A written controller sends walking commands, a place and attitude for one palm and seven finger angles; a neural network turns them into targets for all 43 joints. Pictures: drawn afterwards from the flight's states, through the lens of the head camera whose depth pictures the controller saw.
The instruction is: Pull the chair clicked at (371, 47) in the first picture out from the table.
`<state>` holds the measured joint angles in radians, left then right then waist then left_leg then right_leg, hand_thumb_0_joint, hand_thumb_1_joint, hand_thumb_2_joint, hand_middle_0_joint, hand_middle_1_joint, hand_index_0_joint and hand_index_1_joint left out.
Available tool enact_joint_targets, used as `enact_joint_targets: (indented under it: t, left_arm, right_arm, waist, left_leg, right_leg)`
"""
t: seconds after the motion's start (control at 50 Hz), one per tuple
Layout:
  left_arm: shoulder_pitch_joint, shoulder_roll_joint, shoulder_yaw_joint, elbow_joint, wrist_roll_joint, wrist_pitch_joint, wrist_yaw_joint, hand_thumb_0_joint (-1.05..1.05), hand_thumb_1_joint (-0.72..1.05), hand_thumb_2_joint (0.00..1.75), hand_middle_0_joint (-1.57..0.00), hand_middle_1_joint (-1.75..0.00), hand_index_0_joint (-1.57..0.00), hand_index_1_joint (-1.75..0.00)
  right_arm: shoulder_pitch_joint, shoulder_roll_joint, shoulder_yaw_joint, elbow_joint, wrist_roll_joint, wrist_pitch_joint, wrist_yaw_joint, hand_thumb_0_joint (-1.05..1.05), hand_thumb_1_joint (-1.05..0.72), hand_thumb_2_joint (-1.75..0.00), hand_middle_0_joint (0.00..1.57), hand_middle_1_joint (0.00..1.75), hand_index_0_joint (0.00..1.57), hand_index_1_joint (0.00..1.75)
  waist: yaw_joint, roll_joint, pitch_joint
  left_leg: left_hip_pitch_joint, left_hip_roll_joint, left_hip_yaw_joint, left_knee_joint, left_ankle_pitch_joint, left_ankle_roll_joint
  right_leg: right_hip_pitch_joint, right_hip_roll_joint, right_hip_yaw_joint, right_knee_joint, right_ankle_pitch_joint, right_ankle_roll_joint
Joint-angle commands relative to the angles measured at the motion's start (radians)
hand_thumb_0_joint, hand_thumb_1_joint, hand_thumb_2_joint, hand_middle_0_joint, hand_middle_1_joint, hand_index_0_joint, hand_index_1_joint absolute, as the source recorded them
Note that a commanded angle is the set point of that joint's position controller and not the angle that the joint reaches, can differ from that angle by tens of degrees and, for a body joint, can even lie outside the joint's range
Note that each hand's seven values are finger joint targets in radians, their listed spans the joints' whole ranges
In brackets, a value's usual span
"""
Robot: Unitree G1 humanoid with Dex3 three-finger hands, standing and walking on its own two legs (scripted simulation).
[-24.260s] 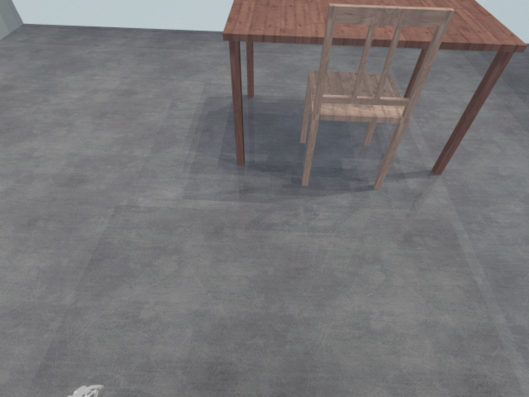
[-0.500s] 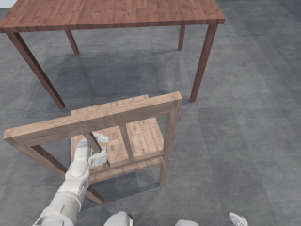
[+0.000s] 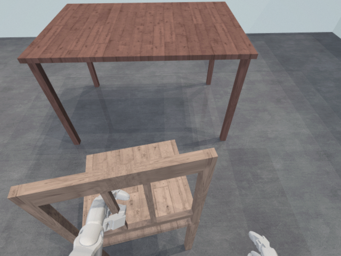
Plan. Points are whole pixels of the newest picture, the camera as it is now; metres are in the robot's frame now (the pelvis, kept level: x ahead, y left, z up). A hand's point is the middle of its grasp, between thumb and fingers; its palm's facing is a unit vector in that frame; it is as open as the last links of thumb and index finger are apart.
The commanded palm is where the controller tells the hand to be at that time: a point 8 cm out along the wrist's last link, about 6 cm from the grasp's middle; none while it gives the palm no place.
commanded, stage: stop walking, hand still on the chair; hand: left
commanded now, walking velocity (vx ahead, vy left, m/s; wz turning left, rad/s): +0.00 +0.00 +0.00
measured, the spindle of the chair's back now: (116, 211) +0.25 +0.17 -0.09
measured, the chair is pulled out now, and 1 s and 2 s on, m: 0.63 0.63 0.63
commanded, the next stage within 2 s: open the thumb and straighten the fingers in 0.30 s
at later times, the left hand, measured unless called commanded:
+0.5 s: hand (120, 215) +0.23 +0.15 -0.07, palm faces +0.03 -0.99 -0.15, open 5.5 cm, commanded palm +0.21 +0.20 -0.05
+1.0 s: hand (118, 213) +0.24 +0.16 -0.07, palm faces +0.03 -0.99 -0.17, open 15.7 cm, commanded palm +0.22 +0.21 -0.05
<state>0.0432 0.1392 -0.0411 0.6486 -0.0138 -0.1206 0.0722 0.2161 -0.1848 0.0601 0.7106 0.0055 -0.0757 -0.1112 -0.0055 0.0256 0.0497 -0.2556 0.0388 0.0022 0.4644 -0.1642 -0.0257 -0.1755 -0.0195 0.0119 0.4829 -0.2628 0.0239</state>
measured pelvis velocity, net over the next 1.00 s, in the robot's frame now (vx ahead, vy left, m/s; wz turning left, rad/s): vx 0.04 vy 0.00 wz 0.04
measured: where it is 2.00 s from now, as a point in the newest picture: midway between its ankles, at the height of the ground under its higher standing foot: outside the picture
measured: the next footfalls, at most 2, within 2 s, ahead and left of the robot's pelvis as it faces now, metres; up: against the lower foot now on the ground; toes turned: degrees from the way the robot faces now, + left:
none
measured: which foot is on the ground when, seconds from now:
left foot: down 0.00-1.00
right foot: down 0.00-1.00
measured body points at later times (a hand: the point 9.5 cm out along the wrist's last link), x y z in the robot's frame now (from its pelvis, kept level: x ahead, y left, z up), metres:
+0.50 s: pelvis +0.02 +0.00 +0.00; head +0.02 +0.00 +0.45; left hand +0.23 +0.20 -0.06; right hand +0.16 -0.24 -0.10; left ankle +0.06 +0.14 -0.74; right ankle +0.00 -0.13 -0.74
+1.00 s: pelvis +0.04 +0.00 -0.04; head +0.06 -0.02 +0.41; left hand +0.23 +0.21 -0.06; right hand +0.22 -0.23 -0.12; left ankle +0.06 +0.14 -0.74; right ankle +0.00 -0.13 -0.74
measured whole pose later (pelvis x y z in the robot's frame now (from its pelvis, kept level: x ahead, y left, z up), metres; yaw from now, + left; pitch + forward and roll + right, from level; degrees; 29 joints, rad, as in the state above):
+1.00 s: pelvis +0.04 +0.00 -0.04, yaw +3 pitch +9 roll +0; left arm 0.33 0.18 -0.03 0.10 -0.05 0.15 0.00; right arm 0.24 -0.24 0.03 0.54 0.03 -0.19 -0.08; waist -0.03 0.06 -0.12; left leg -0.62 0.01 -0.04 0.84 -0.38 -0.02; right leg -0.50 -0.04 -0.03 0.83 -0.49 0.03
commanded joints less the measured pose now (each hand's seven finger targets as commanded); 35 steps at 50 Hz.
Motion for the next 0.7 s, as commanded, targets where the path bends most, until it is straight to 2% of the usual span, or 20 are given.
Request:
enact_joint_targets:
  t: [0.0,0.06,0.1,0.12,0.2,0.32,0.36,0.38,0.4,0.42,0.44,0.46,0.48,0.52,0.54,0.58,0.6,0.62,0.64,0.68]
  left_arm:
    - [-0.17,0.147,0.043,-0.24,0.012,-0.037,0.009,0.0,0.9,0.9,-0.5,-1.45,-0.5,-1.45]
    - [-0.146,0.139,0.035,-0.263,0.01,-0.03,0.009,0.0,0.9,0.9,-0.5,-1.45,-0.5,-1.45]
    - [-0.136,0.133,0.03,-0.277,0.011,-0.027,0.009,0.0,0.9,0.9,-0.5,-1.45,-0.5,-1.45]
    - [-0.128,0.144,0.029,-0.292,0.007,-0.025,0.009,0.0,0.9,0.9,-0.5,-1.45,-0.5,-1.45]
    - [-0.105,0.135,0.031,-0.299,0.006,-0.016,0.012,0.0,0.9,0.9,-0.5,-1.45,-0.5,-1.45]
    - [-0.096,0.147,0.028,-0.306,-0.002,-0.008,0.014,0.0,0.9,0.9,-0.5,-1.45,-0.5,-1.45]
    - [-0.091,0.143,0.032,-0.295,0.0,-0.007,0.016,0.0,0.9,0.9,-0.5,-1.45,-0.5,-1.45]
    - [-0.043,0.168,0.061,-0.315,0.001,-0.01,0.019,0.0,0.9,0.9,-0.5,-1.45,-0.5,-1.45]
    - [0.055,0.063,-0.01,-0.218,-0.045,0.046,-0.022,0.0,0.78,0.84,-0.5,-1.45,-0.5,-1.45]
    - [0.012,0.08,-0.009,-0.253,-0.053,0.056,-0.043,0.0,0.66,0.78,-0.5,-1.45,-0.5,-1.45]
    - [-0.026,0.153,0.052,-0.348,-0.055,0.04,-0.053,0.0,0.54,0.73,-0.5,-1.45,-0.5,-1.45]
    - [0.008,0.169,0.068,-0.397,-0.055,0.032,-0.064,0.0,0.42,0.67,-0.5,-1.45,-0.5,-1.45]
    - [0.004,0.157,0.051,-0.445,-0.051,0.03,-0.074,0.0,0.3,0.61,-0.5,-1.45,-0.5,-1.45]
    - [0.035,0.157,0.043,-0.479,-0.051,0.043,-0.081,0.0,0.05,0.49,-0.5,-1.45,-0.5,-1.45]
    - [0.04,0.144,0.039,-0.494,-0.052,0.051,-0.082,0.0,-0.07,0.43,-0.5,-1.45,-0.5,-1.45]
    - [0.095,0.139,0.048,-0.502,-0.056,0.075,-0.079,0.0,-0.31,0.32,-0.5,-1.45,-0.5,-1.45]
    - [0.08,0.138,0.044,-0.535,-0.057,0.084,-0.077,0.0,-0.43,0.26,-0.47,-1.38,-0.47,-1.38]
    - [0.065,0.196,0.097,-0.558,-0.061,0.096,-0.068,0.0,-0.55,0.2,-0.45,-1.3,-0.45,-1.3]
    - [0.066,0.19,0.092,-0.591,-0.056,0.106,-0.065,0.0,-0.55,0.2,-0.43,-1.23,-0.43,-1.23]
    - [0.124,0.153,0.07,-0.608,-0.058,0.132,-0.067,0.0,-0.55,0.2,-0.38,-1.09,-0.38,-1.09]
  right_arm:
    - [-0.079,-0.138,-0.054,-0.14,0.001,-0.043,-0.013,0.0,-0.9,-0.9,0.2,0.3,0.2,0.3]
    - [-0.082,-0.139,-0.053,-0.147,0.004,-0.037,-0.013,0.0,-0.9,-0.9,0.2,0.3,0.2,0.3]
    - [-0.084,-0.137,-0.053,-0.153,0.003,-0.03,-0.013,0.0,-0.9,-0.9,0.2,0.3,0.2,0.3]
    - [-0.082,-0.139,-0.054,-0.151,0.006,-0.03,-0.015,0.0,-0.9,-0.9,0.2,0.3,0.2,0.3]
    - [-0.089,-0.136,-0.052,-0.167,0.005,-0.019,-0.014,0.0,-0.9,-0.9,0.2,0.3,0.2,0.3]
    - [-0.091,-0.138,-0.051,-0.17,0.008,-0.01,-0.02,0.0,-0.9,-0.9,0.2,0.3,0.2,0.3]
    - [-0.093,-0.137,-0.05,-0.174,0.005,-0.008,-0.02,0.0,-0.9,-0.9,0.2,0.3,0.2,0.3]
    - [-0.091,-0.138,-0.054,-0.179,0.005,-0.007,-0.019,0.0,-0.9,-0.9,0.2,0.3,0.2,0.3]
    - [-0.075,-0.178,-0.072,-0.183,0.047,-0.019,0.028,0.0,-0.9,-0.9,0.2,0.3,0.2,0.3]
    - [-0.08,-0.19,-0.075,-0.194,0.053,-0.023,0.046,0.0,-0.9,-0.9,0.2,0.3,0.2,0.3]
    - [-0.089,-0.184,-0.081,-0.211,0.056,-0.037,0.058,0.0,-0.9,-0.9,0.2,0.3,0.2,0.3]
    - [-0.097,-0.181,-0.085,-0.228,0.053,-0.053,0.065,0.0,-0.9,-0.9,0.2,0.3,0.2,0.3]
    - [-0.1,-0.174,-0.082,-0.24,0.05,-0.069,0.07,0.0,-0.9,-0.9,0.2,0.3,0.2,0.3]
    - [-0.086,-0.174,-0.082,-0.248,0.048,-0.093,0.075,0.0,-0.9,-0.9,0.2,0.3,0.2,0.3]
    - [-0.086,-0.173,-0.081,-0.258,0.046,-0.104,0.075,0.0,-0.9,-0.9,0.2,0.3,0.2,0.3]
    - [-0.083,-0.176,-0.082,-0.271,0.043,-0.119,0.073,0.0,-0.9,-0.9,0.2,0.3,0.2,0.3]
    - [-0.081,-0.177,-0.083,-0.28,0.042,-0.128,0.07,0.0,-0.9,-0.9,0.2,0.3,0.2,0.3]
    - [-0.074,-0.184,-0.086,-0.276,0.042,-0.132,0.065,0.0,-0.9,-0.9,0.2,0.3,0.2,0.3]
    - [-0.072,-0.181,-0.085,-0.284,0.041,-0.139,0.06,0.0,-0.9,-0.9,0.2,0.3,0.2,0.3]
    - [-0.064,-0.178,-0.084,-0.294,0.038,-0.152,0.055,0.0,-0.9,-0.9,0.2,0.3,0.2,0.3]
  waist:
    - [-0.006,-0.021,-0.212]
    - [-0.008,-0.019,-0.206]
    - [-0.009,0.0,-0.201]
    - [-0.011,0.029,-0.203]
    - [-0.008,-0.006,-0.197]
    - [-0.011,0.033,-0.166]
    - [-0.008,0.019,-0.159]
    - [-0.004,0.005,-0.167]
    - [-0.053,-0.112,-0.134]
    - [-0.05,-0.133,-0.125]
    - [-0.042,-0.107,-0.149]
    - [-0.027,-0.037,-0.183]
    - [-0.031,0.02,-0.198]
    - [-0.036,0.027,-0.203]
    - [-0.036,0.009,-0.201]
    - [-0.024,0.003,-0.213]
    - [-0.027,-0.002,-0.247]
    - [-0.025,0.019,-0.257]
    - [-0.024,0.035,-0.285]
    - [-0.025,0.003,-0.293]
  left_leg:
    - [0.195,0.07,-0.052,-0.036,0.177,0.058]
    - [0.199,0.072,-0.056,-0.048,0.206,0.057]
    - [0.202,0.072,-0.053,-0.047,0.218,0.057]
    - [0.208,0.072,-0.048,-0.054,0.221,0.058]
    - [0.2,0.072,-0.051,-0.054,0.206,0.056]
    - [0.189,0.066,-0.048,-0.077,0.133,0.052]
    - [0.179,0.066,-0.05,-0.08,0.106,0.051]
    - [0.179,0.067,-0.052,-0.076,0.109,0.052]
    - [0.044,0.031,-0.01,-0.043,0.001,0.042]
    - [-0.013,0.024,-0.013,-0.027,-0.039,0.045]
    - [-0.031,0.012,-0.007,-0.004,-0.072,0.051]
    - [-0.036,0.004,0.002,0.021,-0.081,0.052]
    - [-0.041,-0.002,0.006,0.043,-0.082,0.052]
    - [-0.072,-0.002,-0.005,0.077,-0.083,0.051]
    - [-0.09,-0.004,-0.005,0.091,-0.091,0.052]
    - [-0.121,-0.005,-0.008,0.12,-0.098,0.05]
    - [-0.121,-0.008,-0.007,0.139,-0.09,0.052]
    - [-0.123,-0.008,-0.009,0.151,-0.08,0.052]
    - [-0.115,-0.011,-0.007,0.16,-0.073,0.052]
    - [-0.128,-0.01,-0.005,0.185,-0.044,0.052]
  right_leg:
    - [-0.051,-0.071,0.047,-0.101,0.199,-0.03]
    - [-0.049,-0.065,0.031,-0.099,0.196,-0.028]
    - [-0.05,-0.068,0.031,-0.104,0.207,-0.031]
    - [-0.052,-0.068,0.025,-0.106,0.198,-0.028]
    - [-0.043,-0.07,0.028,-0.118,0.199,-0.03]
    - [-0.067,-0.07,0.025,-0.143,0.137,-0.029]
    - [-0.069,-0.067,0.028,-0.147,0.12,-0.031]
    - [-0.059,-0.068,0.031,-0.149,0.13,-0.032]
    - [-0.097,-0.039,-0.068,-0.074,0.083,-0.027]
    - [-0.102,-0.037,-0.068,-0.058,0.073,-0.031]
    - [-0.122,-0.029,-0.062,-0.041,0.048,-0.03]
    - [-0.135,-0.026,-0.059,-0.016,0.032,-0.034]
    - [-0.158,-0.023,-0.057,0.002,0.027,-0.036]
    - [-0.192,-0.015,-0.06,0.037,0.021,-0.039]
    - [-0.217,-0.012,-0.066,0.052,0.011,-0.034]
    - [-0.251,-0.008,-0.073,0.087,-0.006,-0.032]
    - [-0.26,-0.008,-0.071,0.102,0.003,-0.029]
    - [-0.259,-0.009,-0.067,0.113,0.013,-0.031]
    - [-0.267,-0.008,-0.068,0.125,0.017,-0.029]
    - [-0.285,-0.005,-0.076,0.15,0.043,-0.026]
